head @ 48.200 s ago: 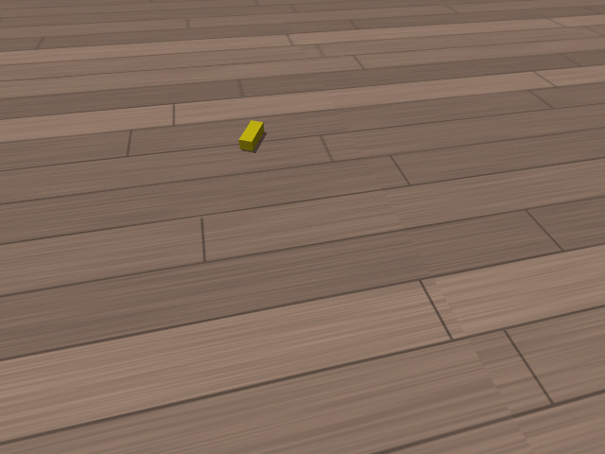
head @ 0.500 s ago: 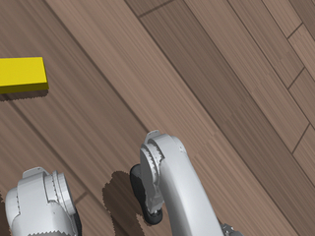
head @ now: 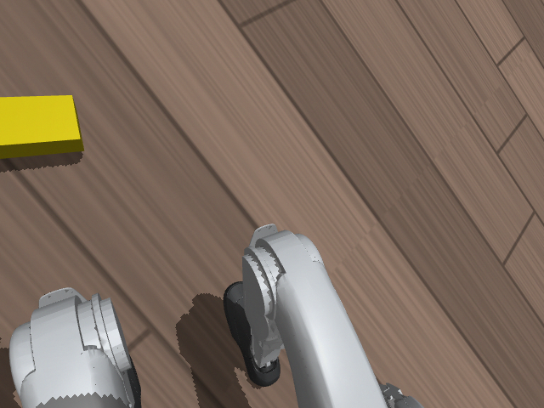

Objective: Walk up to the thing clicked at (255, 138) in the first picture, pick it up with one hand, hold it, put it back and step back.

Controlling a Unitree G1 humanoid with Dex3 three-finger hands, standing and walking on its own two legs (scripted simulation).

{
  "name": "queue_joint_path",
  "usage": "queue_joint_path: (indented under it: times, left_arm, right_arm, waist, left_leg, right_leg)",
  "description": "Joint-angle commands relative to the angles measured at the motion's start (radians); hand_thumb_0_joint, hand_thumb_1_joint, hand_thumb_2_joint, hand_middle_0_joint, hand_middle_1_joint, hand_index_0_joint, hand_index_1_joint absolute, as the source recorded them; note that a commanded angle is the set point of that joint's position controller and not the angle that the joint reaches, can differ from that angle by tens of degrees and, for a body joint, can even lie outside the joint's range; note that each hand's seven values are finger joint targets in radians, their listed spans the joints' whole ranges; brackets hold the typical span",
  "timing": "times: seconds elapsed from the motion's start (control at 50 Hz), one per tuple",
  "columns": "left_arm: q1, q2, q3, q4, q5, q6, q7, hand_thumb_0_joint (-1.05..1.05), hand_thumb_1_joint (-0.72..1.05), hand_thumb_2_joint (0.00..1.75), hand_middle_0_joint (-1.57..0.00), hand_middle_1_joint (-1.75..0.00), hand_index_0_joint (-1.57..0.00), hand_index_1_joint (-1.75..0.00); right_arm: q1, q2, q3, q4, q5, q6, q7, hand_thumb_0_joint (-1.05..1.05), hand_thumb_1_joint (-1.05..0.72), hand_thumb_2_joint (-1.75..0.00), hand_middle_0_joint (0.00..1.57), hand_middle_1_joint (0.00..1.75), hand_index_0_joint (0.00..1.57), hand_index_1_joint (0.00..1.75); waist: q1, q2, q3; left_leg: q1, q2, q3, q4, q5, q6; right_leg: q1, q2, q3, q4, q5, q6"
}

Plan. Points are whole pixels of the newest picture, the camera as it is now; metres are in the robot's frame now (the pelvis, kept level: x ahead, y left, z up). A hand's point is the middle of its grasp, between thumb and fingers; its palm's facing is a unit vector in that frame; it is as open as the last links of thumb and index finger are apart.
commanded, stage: rise first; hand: left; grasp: from above
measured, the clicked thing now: (3, 128) +0.58 +0.24 -0.30
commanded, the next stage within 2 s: approach in 0.38 s
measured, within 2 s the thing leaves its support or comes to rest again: neither
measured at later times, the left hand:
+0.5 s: hand out of the picture +0.53 +0.29 -0.17, palm faces -0.47 -0.02 -0.88, open 13.9 cm
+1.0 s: hand out of the picture +0.59 +0.23 -0.14, palm faces -0.38 -0.01 -0.92, open 13.6 cm
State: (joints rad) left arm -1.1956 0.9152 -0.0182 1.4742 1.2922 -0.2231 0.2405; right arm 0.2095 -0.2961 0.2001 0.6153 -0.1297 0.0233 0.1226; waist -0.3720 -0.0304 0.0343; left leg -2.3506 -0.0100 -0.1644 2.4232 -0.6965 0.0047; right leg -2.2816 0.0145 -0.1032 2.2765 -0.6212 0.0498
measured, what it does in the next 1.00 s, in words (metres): stands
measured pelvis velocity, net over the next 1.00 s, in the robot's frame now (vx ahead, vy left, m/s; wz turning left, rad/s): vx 0.00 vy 0.00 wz -0.02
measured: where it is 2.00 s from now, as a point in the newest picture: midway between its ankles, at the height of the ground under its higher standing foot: (196, 384)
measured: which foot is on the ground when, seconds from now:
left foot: down 0.00-1.00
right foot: down 0.00-1.00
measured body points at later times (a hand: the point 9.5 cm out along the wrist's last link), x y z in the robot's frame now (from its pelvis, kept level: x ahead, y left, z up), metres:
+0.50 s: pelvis +0.00 +0.00 +0.00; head +0.27 +0.09 +0.35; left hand +0.55 +0.28 -0.12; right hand +0.01 -0.26 -0.07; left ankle +0.07 +0.12 -0.30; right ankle +0.12 -0.12 -0.30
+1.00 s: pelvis +0.00 +0.00 +0.00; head +0.28 +0.08 +0.35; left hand +0.61 +0.22 -0.09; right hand -0.01 -0.26 -0.06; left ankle +0.07 +0.12 -0.30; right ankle +0.12 -0.12 -0.30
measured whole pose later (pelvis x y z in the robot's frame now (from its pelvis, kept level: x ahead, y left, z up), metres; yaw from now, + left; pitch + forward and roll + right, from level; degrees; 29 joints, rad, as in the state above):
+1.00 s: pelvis +0.00 +0.00 +0.00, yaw -1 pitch +37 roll -11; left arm -1.38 0.89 -0.08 1.56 1.30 -0.07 0.29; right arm 0.23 -0.29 0.26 0.58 -0.13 0.05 0.09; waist -0.47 -0.02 0.03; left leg -2.36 0.01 -0.17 2.42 -0.71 0.00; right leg -2.31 0.03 -0.10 2.27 -0.61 0.05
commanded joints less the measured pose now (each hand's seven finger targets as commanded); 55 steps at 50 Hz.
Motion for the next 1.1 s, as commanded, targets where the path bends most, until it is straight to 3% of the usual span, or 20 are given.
queue_joint_path:
  times: [0.0, 0.06, 0.12, 0.14, 0.18, 0.28, 0.32, 0.34, 0.44, 0.46, 0.48, 0.66, 0.78, 0.86, 0.92, 1.0, 1.08]
  left_arm:
    - [-0.373, 0.195, 0.024, -0.168, -0.013, -0.009, 0.037, 0.00, -0.49, 0.97, -0.06, -1.05, -0.09, -1.03]
    - [-0.351, 0.176, 0.012, -0.141, -0.004, -0.007, 0.044, 0.00, -0.49, 0.97, -0.06, -1.06, -0.08, -1.03]
    - [-0.350, 0.207, 0.029, -0.139, -0.001, 0.001, 0.052, 0.00, -0.49, 0.97, -0.06, -1.06, -0.09, -1.04]
    - [-0.351, 0.206, 0.033, -0.131, 0.000, 0.005, 0.053, 0.00, -0.49, 0.97, -0.07, -1.06, -0.09, -1.04]
    - [-0.360, 0.217, 0.036, -0.159, 0.002, 0.007, 0.057, 0.00, -0.49, 0.97, -0.06, -1.07, -0.08, -1.04]
    - [-0.376, 0.218, 0.041, -0.182, -0.001, 0.011, 0.059, 0.00, -0.51, 0.98, -0.06, -1.06, -0.08, -1.04]
    - [-0.371, 0.188, 0.023, -0.172, -0.007, 0.014, 0.057, 0.00, -0.51, 0.98, -0.06, -1.05, -0.08, -1.03]
    - [-0.364, 0.175, 0.022, -0.149, -0.010, 0.016, 0.054, 0.00, -0.51, 0.98, -0.06, -1.05, -0.08, -1.03]
    - [-0.350, 0.177, 0.009, -0.111, -0.008, 0.016, 0.042, 0.00, -0.51, 0.98, -0.06, -1.07, -0.08, -1.04]
    - [-0.369, 0.198, 0.016, -0.153, -0.007, 0.012, 0.040, 0.00, -0.57, 1.05, -0.07, -1.03, -0.06, -1.04]
    - [-0.369, 0.208, 0.024, -0.151, -0.006, 0.014, 0.040, 0.00, -0.51, 0.99, -0.06, -1.10, -0.08, -1.08]
    - [-0.539, 0.098, -0.059, -0.188, -0.013, 0.004, 0.056, 0.00, -0.50, 1.00, -0.07, -1.13, -0.09, -1.10]
    - [-0.610, 0.121, -0.066, -0.130, 0.015, 0.060, 0.099, 0.00, -0.50, 0.98, -0.06, -1.13, -0.09, -1.10]
    - [-0.580, 0.150, -0.053, -0.065, 0.023, 0.136, 0.106, 0.00, -0.47, 0.99, -0.07, -1.14, -0.10, -1.10]
    - [-0.515, 0.164, -0.048, -0.019, 0.000, 0.184, 0.079, 0.00, -0.47, 1.00, -0.07, -1.16, -0.11, -1.12]
    - [-0.390, 0.173, -0.040, -0.002, -0.038, 0.221, 0.004, 0.00, -0.44, 0.99, -0.08, -1.18, -0.12, -1.14]
    - [-0.381, 0.187, -0.030, -0.083, -0.084, 0.179, -0.075, 0.00, -0.44, 1.01, -0.08, -1.20, -0.12, -1.16]
  right_arm:
    - [0.240, -0.282, -0.086, 0.012, -0.009, 0.014, -0.014, 0.00, -0.90, -0.90, 0.20, 0.30, 0.20, 0.30]
    - [0.241, -0.276, -0.082, 0.016, -0.012, 0.015, -0.014, 0.00, -0.91, -0.90, 0.20, 0.30, 0.20, 0.30]
    - [0.233, -0.281, -0.080, 0.009, -0.010, 0.012, -0.014, 0.00, -0.91, -0.90, 0.20, 0.30, 0.20, 0.30]
    - [0.232, -0.290, -0.082, 0.004, -0.011, 0.013, -0.016, 0.00, -0.91, -0.90, 0.20, 0.30, 0.20, 0.30]
    - [0.219, -0.290, -0.081, -0.003, -0.008, 0.012, -0.017, 0.00, -0.91, -0.90, 0.20, 0.30, 0.20, 0.30]
    - [0.225, -0.286, -0.084, -0.010, -0.005, 0.012, -0.016, 0.00, -0.91, -0.90, 0.20, 0.30, 0.20, 0.30]
    - [0.225, -0.280, -0.083, -0.002, -0.004, 0.011, -0.017, 0.00, -0.91, -0.90, 0.20, 0.30, 0.20, 0.30]
    - [0.236, -0.285, -0.086, 0.000, -0.007, 0.009, -0.017, 0.00, -0.91, -0.90, 0.20, 0.30, 0.20, 0.30]
    - [0.241, -0.286, -0.076, 0.006, -0.010, 0.007, -0.019, 0.00, -0.91, -0.90, 0.20, 0.30, 0.20, 0.30]
    - [0.240, -0.279, -0.074, 0.005, -0.009, 0.008, -0.018, 0.00, -0.91, -0.90, 0.20, 0.30, 0.20, 0.30]
    - [0.241, -0.289, -0.078, 0.002, -0.008, 0.010, -0.020, 0.00, -0.91, -0.90, 0.20, 0.30, 0.20, 0.30]
    - [0.249, -0.293, -0.064, 0.019, -0.023, -0.001, -0.028, 0.00, -0.91, -0.90, 0.20, 0.30, 0.20, 0.30]
    - [0.250, -0.290, -0.052, 0.018, -0.027, -0.001, -0.036, 0.00, -0.91, -0.90, 0.20, 0.30, 0.20, 0.30]
    - [0.249, -0.292, -0.044, -0.004, -0.012, 0.018, -0.039, 0.00, -0.91, -0.90, 0.20, 0.30, 0.20, 0.30]
    - [0.232, -0.285, -0.025, -0.020, -0.005, 0.038, -0.041, 0.00, -0.91, -0.90, 0.20, 0.30, 0.20, 0.30]
    - [0.218, -0.293, -0.016, -0.049, 0.008, 0.066, -0.050, 0.00, -0.91, -0.90, 0.20, 0.30, 0.20, 0.30]
    - [0.217, -0.322, -0.016, -0.075, 0.009, 0.080, -0.065, 0.00, -0.91, -0.90, 0.20, 0.30, 0.20, 0.30]
  waist:
    - [-0.039, 0.459, -0.709]
    - [-0.041, 0.442, -0.703]
    - [-0.027, 0.440, -0.663]
    - [-0.038, 0.438, -0.653]
    - [-0.018, 0.467, -0.679]
    - [-0.036, 0.475, -0.708]
    - [-0.036, 0.462, -0.714]
    - [-0.055, 0.441, -0.685]
    - [-0.052, 0.419, -0.654]
    - [-0.044, 0.433, -0.685]
    - [-0.037, 0.443, -0.695]
    - [-0.113, 0.502, -0.671]
    - [-0.111, 0.551, -0.723]
    - [-0.102, 0.536, -0.762]
    - [-0.083, 0.508, -0.737]
    - [-0.072, 0.382, -0.681]
    - [-0.089, 0.305, -0.616]
  left_leg:
    - [0.534, 0.009, 0.075, -0.253, 0.235, 0.010]
    - [0.539, 0.009, 0.079, -0.241, 0.249, 0.015]
    - [0.502, 0.006, 0.087, -0.247, 0.227, 0.015]
    - [0.507, 0.005, 0.083, -0.246, 0.228, 0.013]
    - [0.539, 0.008, 0.078, -0.258, 0.226, 0.009]
    - [0.535, 0.008, 0.076, -0.261, 0.209, 0.012]
    - [0.534, 0.009, 0.077, -0.253, 0.219, 0.013]
    - [0.528, 0.008, 0.076, -0.243, 0.224, 0.013]
    - [0.488, 0.007, 0.077, -0.240, 0.217, 0.016]
    - [0.498, 0.009, 0.079, -0.246, 0.218, 0.018]
    - [0.516, 0.006, 0.079, -0.251, 0.228, 0.013]
    - [0.559, 0.015, 0.060, -0.245, 0.211, 0.006]
    - [0.567, 0.015, 0.069, -0.258, 0.221, 0.005]
    - [0.561, 0.017, 0.082, -0.248, 0.304, 0.013]
    - [0.492, 0.017, 0.094, -0.253, 0.308, 0.023]
    - [0.392, 0.017, 0.098, -0.243, 0.285, 0.038]
    - [0.336, 0.011, 0.090, -0.220, 0.246, 0.036]
  right_leg:
    - [0.392, 0.033, -0.090, -0.186, 0.218, -0.085]
    - [0.397, 0.036, -0.088, -0.188, 0.236, -0.081]
    - [0.391, 0.034, -0.083, -0.194, 0.214, -0.086]
    - [0.372, 0.031, -0.088, -0.196, 0.209, -0.088]
    - [0.351, 0.032, -0.089, -0.186, 0.204, -0.093]
    - [0.365, 0.032, -0.091, -0.186, 0.197, -0.087]
    - [0.364, 0.034, -0.089, -0.184, 0.207, -0.087]
    - [0.356, 0.030, -0.090, -0.192, 0.212, -0.085]
    - [0.375, 0.035, -0.089, -0.193, 0.206, -0.087]
    - [0.396, 0.036, -0.086, -0.194, 0.210, -0.083]
    - [0.384, 0.031, -0.089, -0.193, 0.213, -0.086]
    - [0.330, 0.036, -0.107, -0.182, 0.214, -0.087]
    - [0.348, 0.040, -0.104, -0.174, 0.236, -0.090]
    - [0.402, 0.042, -0.088, -0.180, 0.310, -0.087]
    - [0.465, 0.048, -0.069, -0.189, 0.317, -0.085]
    - [0.522, 0.052, -0.058, -0.207, 0.289, -0.083]
    - [0.512, 0.045, -0.064, -0.233, 0.227, -0.094]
